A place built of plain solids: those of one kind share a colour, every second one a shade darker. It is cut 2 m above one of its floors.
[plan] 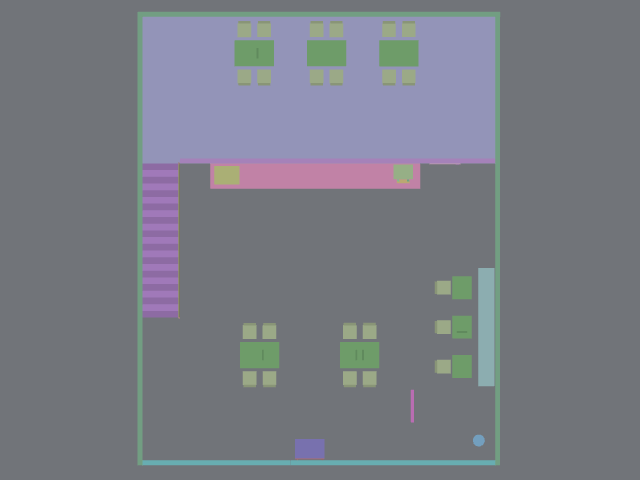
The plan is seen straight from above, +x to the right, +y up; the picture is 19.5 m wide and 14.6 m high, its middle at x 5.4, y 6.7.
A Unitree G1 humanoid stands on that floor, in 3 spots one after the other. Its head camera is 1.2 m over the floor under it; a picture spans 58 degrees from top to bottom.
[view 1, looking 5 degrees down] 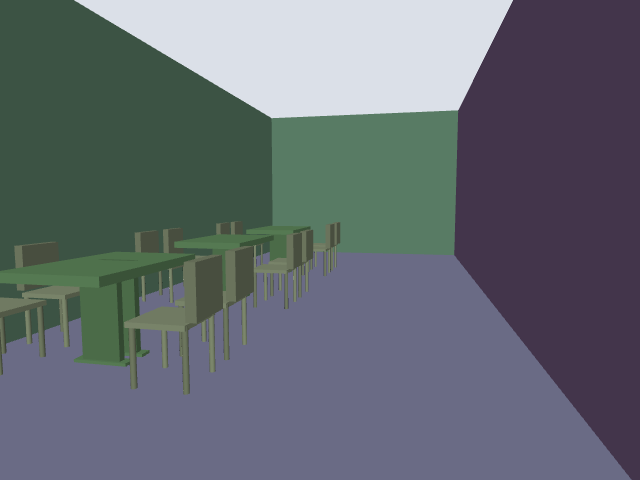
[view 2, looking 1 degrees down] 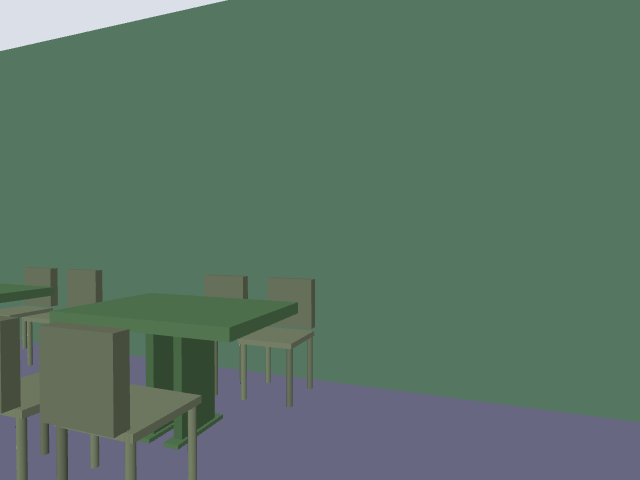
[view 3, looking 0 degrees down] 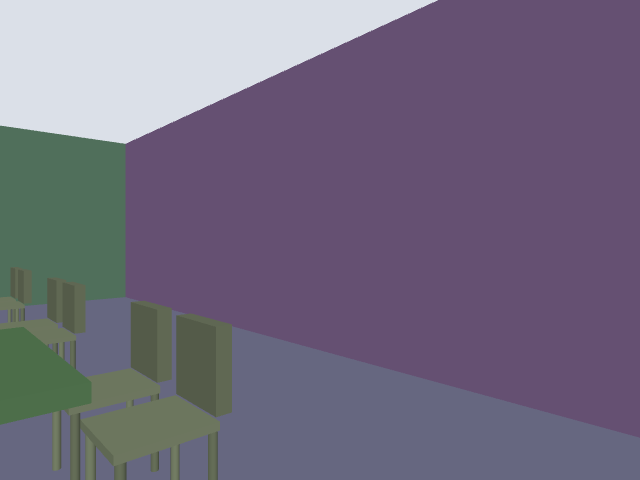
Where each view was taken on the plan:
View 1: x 0.54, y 10.13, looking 12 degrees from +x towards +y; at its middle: wall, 10.46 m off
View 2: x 9.53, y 10.23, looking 111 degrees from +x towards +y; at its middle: wall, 3.49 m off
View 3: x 1.30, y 12.39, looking -43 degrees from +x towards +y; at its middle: entrance_wall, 4.71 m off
